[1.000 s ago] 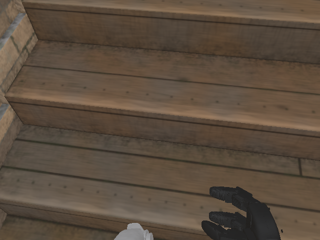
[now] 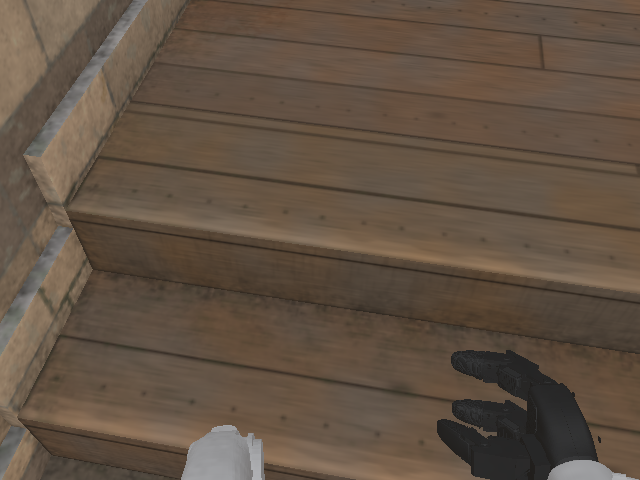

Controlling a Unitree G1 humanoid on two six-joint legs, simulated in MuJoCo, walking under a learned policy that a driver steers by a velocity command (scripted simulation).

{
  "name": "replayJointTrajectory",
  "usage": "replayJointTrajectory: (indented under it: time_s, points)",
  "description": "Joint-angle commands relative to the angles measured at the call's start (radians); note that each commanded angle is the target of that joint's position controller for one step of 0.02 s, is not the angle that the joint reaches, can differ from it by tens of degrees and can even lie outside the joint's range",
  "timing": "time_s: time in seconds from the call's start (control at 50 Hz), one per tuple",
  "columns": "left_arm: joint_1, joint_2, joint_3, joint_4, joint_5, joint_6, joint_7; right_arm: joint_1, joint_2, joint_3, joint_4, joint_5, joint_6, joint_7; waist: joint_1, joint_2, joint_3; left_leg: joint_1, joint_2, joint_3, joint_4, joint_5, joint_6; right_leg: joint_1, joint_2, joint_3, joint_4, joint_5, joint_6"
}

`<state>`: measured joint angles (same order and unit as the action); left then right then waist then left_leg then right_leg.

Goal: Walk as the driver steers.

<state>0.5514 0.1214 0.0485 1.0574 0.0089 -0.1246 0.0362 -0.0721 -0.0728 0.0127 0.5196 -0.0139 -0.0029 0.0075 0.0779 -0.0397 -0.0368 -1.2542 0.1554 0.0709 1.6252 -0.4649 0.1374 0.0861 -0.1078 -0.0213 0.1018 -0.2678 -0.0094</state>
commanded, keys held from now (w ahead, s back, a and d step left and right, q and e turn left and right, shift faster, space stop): w+e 0.62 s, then e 0.10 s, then q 0.28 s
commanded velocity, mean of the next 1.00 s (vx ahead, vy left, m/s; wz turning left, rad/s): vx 0.39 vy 0.00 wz -0.36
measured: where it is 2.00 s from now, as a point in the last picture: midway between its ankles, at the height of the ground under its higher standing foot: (404, 190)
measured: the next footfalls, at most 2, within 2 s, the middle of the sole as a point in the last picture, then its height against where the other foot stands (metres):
left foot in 0.04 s outside the picture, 0.16 m higher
right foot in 0.64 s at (389, 382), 0.17 m higher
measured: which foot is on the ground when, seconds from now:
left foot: up 0.00-0.02, down 0.04-0.66, up 0.68-1.00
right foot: down 0.00-0.06, up 0.08-0.62, down 0.64-1.00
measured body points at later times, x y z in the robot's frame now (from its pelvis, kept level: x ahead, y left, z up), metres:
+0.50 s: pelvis +0.28 +0.08 +0.16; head +0.31 +0.09 +0.61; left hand +0.54 +0.18 +0.08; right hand +0.18 -0.14 +0.03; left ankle +0.20 +0.16 -0.58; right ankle +0.37 -0.07 -0.27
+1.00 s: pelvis +0.57 +0.01 +0.34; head +0.59 -0.01 +0.79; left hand +0.65 +0.25 +0.20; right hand +0.79 -0.21 +0.31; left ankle +0.73 +0.10 -0.09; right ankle +0.50 -0.03 -0.41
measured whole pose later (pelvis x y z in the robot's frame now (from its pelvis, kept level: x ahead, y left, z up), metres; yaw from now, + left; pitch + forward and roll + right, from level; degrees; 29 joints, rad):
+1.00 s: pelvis +0.57 +0.01 +0.34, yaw -19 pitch +1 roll +2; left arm 0.38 0.20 0.03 0.97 0.03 -0.08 0.02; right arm -0.05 -0.03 0.05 0.47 -0.02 -0.01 -0.03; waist 0.02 0.00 0.02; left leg -1.34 -0.06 -0.04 2.04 -0.39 0.11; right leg -0.09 0.03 -0.05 0.32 -0.25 -0.06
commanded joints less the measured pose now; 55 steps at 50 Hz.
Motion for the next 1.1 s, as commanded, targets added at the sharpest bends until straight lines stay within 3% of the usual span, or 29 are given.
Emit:
replayJointTrajectory:
  time_s: [0.02,0.04,0.06,0.08,0.1,0.14,0.18,0.22,0.26,0.32,0.38,0.44,0.5,0.54,0.56,0.58,0.62,0.64,0.66,0.68,0.7,0.72,0.74,0.78,0.84,0.94,1.0,1.06,1.1]
  points:
    - [-0.073,0.256,0.045,-0.114,-0.034,-0.008,-0.015,0.25,-0.058,-0.036,0.011,0.03,-0.022,0.002,-0.174,-0.07,-0.165,0.93,-0.164,0.127,-0.301,0.054,0.038,-0.394,-0.118,0.016,0.101,1.2,-0.208]
    - [-0.1,0.333,0.063,-0.107,-0.053,-0.029,-0.039,0.463,-0.129,-0.07,0.063,0.032,-0.021,-0.019,-0.3,-0.126,-0.292,1.073,-0.199,0.076,-0.465,0.052,0.031,-0.29,-0.112,0.015,0.374,1.413,-0.158]
    - [-0.144,0.311,0.07,-0.133,-0.042,-0.044,-0.068,0.571,-0.256,-0.107,0.095,-0.022,-0.026,-0.024,-0.339,-0.06,-0.384,1.179,-0.1,-0.161,-0.632,-0.086,0.03,-0.37,-0.051,0.051,0.744,1.154,-0.101]
    - [-0.206,0.135,0.05,-0.252,-0.027,-0.039,-0.099,0.599,-0.397,-0.142,0.134,-0.046,-0.034,-0.032,-0.301,0.395,-0.42,1.279,0.216,-0.752,-1.159,-0.325,0.014,-0.714,0.192,0.129,1.158,0.093,-0.029]
    - [-0.152,0.066,0.05,-0.256,0.027,-0.034,-0.092,0.47,-0.373,-0.143,0.112,-0.028,-0.022,-0.047,-0.233,0.37,-0.424,1.203,0.259,-1.008,-1.342,-0.526,-0.037,-0.811,0.2,0.348,1.542,0.086,-0.04]
    - [-0.22,-0.004,0.032,-0.337,0.046,-0.012,-0.073,0.257,-0.224,-0.098,0.186,0.0,-0.026,-0.042,-0.064,0.256,-0.161,0.949,0.224,-0.797,-1.286,-0.649,-0.047,-0.948,0.099,0.185,1.734,0.286,-0.063]
    - [-0.256,-0.021,0.011,-0.366,0.061,-0.006,-0.072,0.234,-0.085,-0.064,0.267,-0.007,-0.058,-0.021,-0.017,0.164,-0.047,0.777,0.197,-0.523,-1.185,-0.283,-0.017,-1.019,0.091,0.147,1.944,0.394,-0.106]
    - [-0.303,-0.09,-0.018,-0.405,0.035,0.03,-0.061,0.346,-0.048,-0.06,0.386,-0.027,-0.095,0.0,0.015,0.1,0.004,0.798,0.189,-0.362,-1.184,-0.031,-0.038,-1.143,0.103,0.189,2.046,0.326,-0.137]
    - [-0.332,-0.1,-0.028,-0.415,0.032,0.089,-0.042,0.389,-0.01,-0.038,0.431,-0.011,-0.133,0.002,0.021,0.047,0.076,0.84,0.156,-0.185,-1.202,0.148,-0.093,-1.297,0.146,0.238,2.045,0.228,-0.144]
    - [-0.333,-0.01,0.005,-0.408,0.023,0.141,-0.033,0.363,-0.119,-0.052,0.376,-0.01,-0.147,-0.034,0.011,0.045,0.117,0.805,0.146,-0.03,-1.321,0.138,-0.081,-1.277,0.21,0.147,2.011,0.223,-0.118]
    - [-0.505,-0.061,-0.02,-0.501,0.041,0.175,-0.01,0.453,-0.216,-0.073,0.372,-0.011,-0.152,-0.027,-0.003,0.053,0.147,1.018,0.166,-0.033,-1.376,0.129,-0.075,-1.56,0.208,0.12,2.256,0.02,-0.139]
    - [-0.633,-0.049,-0.03,-0.577,0.04,0.183,-0.008,0.55,-0.193,-0.071,0.387,-0.006,-0.138,-0.049,-0.006,-0.022,0.168,1.08,0.098,0.055,-1.429,-0.026,-0.097,-1.557,0.151,0.088,1.953,-0.014,-0.132]
    - [-0.767,-0.029,-0.036,-0.614,0.035,0.199,-0.049,0.653,-0.235,-0.089,0.376,-0.005,-0.115,-0.096,-0.084,0.056,0.145,1.229,0.138,0.079,-1.576,0.076,-0.05,-1.543,0.073,-0.066,1.733,-0.037,-0.114]
    - [-0.755,-0.011,-0.029,-0.566,0.016,0.206,-0.064,0.667,-0.185,-0.078,0.39,0.033,-0.092,-0.099,-0.119,0.08,0.122,1.363,0.073,0.209,-1.559,0.565,-0.049,-1.406,0.071,-0.185,1.516,-0.15,-0.146]
    - [-0.709,-0.059,-0.047,-0.576,0.005,0.206,-0.062,0.651,-0.211,-0.077,0.391,0.044,-0.093,-0.098,-0.08,0.223,0.074,1.356,0.105,0.232,-1.517,1.026,-0.049,-1.207,0.061,-0.249,1.375,-0.195,-0.19]
    - [-0.662,-0.056,-0.046,-0.546,-0.004,0.207,-0.055,0.628,-0.226,-0.077,0.382,0.051,-0.097,-0.097,-0.041,0.201,-0.017,1.356,0.113,0.258,-1.394,1.686,-0.045,-0.989,0.141,-0.289,1.287,-0.196,-0.221]
    - [-0.432,0.047,-0.012,-0.484,0.024,0.212,-0.032,0.543,-0.346,-0.107,0.327,0.082,-0.116,-0.076,0.056,0.239,-0.207,1.434,0.185,0.204,-1.105,2.109,-0.008,-0.711,0.216,-0.26,1.155,-0.26,-0.249]
    - [-0.32,0.112,0.014,-0.455,0.02,0.195,-0.034,0.49,-0.41,-0.128,0.288,0.099,-0.114,-0.042,0.092,0.226,-0.293,1.404,0.165,0.183,-0.869,2.104,0.006,-0.506,0.269,-0.203,0.956,-0.227,-0.251]
    - [-0.294,0.19,0.053,-0.457,-0.006,0.174,-0.049,0.442,-0.416,-0.137,0.226,0.079,-0.133,-0.022,0.115,0.226,-0.307,1.142,0.082,0.139,-0.577,1.783,-0.021,-0.292,0.253,0.11,0.725,-0.29,-0.25]
    - [-0.387,0.339,0.1,-0.481,-0.002,0.173,-0.053,0.312,-0.325,-0.129,0.095,0.065,-0.157,0.022,0.087,-0.249,-0.336,0.624,-0.287,0.08,0.105,0.422,-0.144,-0.098,-0.037,0.885,0.299,-0.08,-0.419]
    - [-0.441,0.314,0.106,-0.512,0.017,0.182,-0.04,0.269,-0.266,-0.118,0.064,0.008,-0.182,0.044,0.04,-0.015,-0.445,0.557,-0.243,-0.208,0.456,0.368,-0.12,-0.08,-0.115,1.016,0.21,-0.018,-0.418]
    - [-0.417,0.261,0.089,-0.463,0.016,0.168,-0.02,0.199,-0.2,-0.095,0.033,0.005,-0.181,0.038,0.029,0.066,-0.372,0.477,-0.229,-0.208,0.568,0.399,-0.103,-0.153,-0.092,0.93,0.229,-0.105,-0.412]
    - [-0.353,0.178,0.062,-0.368,0.019,0.143,-0.001,0.211,-0.111,-0.065,0.014,0.004,-0.172,0.014,-0.04,0.135,-0.181,0.381,-0.195,-0.191,0.542,0.375,-0.092,-0.279,-0.076,0.76,0.285,-0.053,-0.358]
    - [-0.296,0.101,0.028,-0.28,0.053,0.11,0.013,0.19,-0.06,-0.023,-0.03,-0.02,-0.138,-0.015,-0.09,0.176,-0.022,0.254,-0.184,-0.206,0.606,0.276,-0.061,-0.384,-0.056,0.534,0.31,0.234,-0.315]
    - [-0.221,0.106,0.009,-0.194,0.034,0.061,-0.016,0.284,-0.06,-0.007,0.024,-0.005,-0.068,-0.029,-0.111,0.145,0.048,0.155,-0.21,-0.271,0.524,0.141,-0.034,-0.372,-0.05,0.258,0.291,0.477,-0.226]
    - [-0.159,0.18,0.001,-0.125,0.026,0.021,-0.033,-0.022,0.006,0.021,-0.115,0.003,-0.024,-0.049,-0.082,0.04,0.141,-0.113,-0.229,-0.136,0.603,0.007,-0.02,-0.344,-0.052,0.064,0.132,0.313,-0.149]
    - [-0.184,0.189,-0.006,-0.135,0.016,0.04,0.005,-0.093,-0.021,0.023,-0.179,-0.019,0.001,-0.035,-0.105,-0.028,0.078,0.196,-0.16,0.023,0.148,0.081,-0.042,-0.402,-0.033,-0.033,-0.048,0.659,-0.144]
    - [-0.157,0.242,0.007,-0.174,-0.003,0.059,0.018,0.05,-0.001,0.026,-0.065,0.005,0.026,-0.016,-0.113,-0.065,-0.116,0.501,-0.196,0.153,-0.138,0.054,-0.007,-0.178,-0.027,-0.152,0.041,1.335,-0.145]
    - [-0.202,0.304,0.031,-0.214,-0.015,0.042,0.028,0.218,-0.075,-0.003,-0.007,0.017,0.035,-0.036,-0.176,-0.214,-0.212,0.623,-0.235,0.149,-0.336,0.037,0.0,-0.002,-0.115,-0.113,0.238,1.882,-0.135]
Velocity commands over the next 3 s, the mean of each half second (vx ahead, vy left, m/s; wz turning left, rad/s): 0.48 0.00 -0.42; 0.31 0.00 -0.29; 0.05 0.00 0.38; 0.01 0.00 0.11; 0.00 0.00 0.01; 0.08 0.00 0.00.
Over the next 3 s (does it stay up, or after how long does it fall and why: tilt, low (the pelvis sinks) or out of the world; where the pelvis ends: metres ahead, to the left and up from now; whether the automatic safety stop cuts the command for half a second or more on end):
stays up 0.85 -0.06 0.49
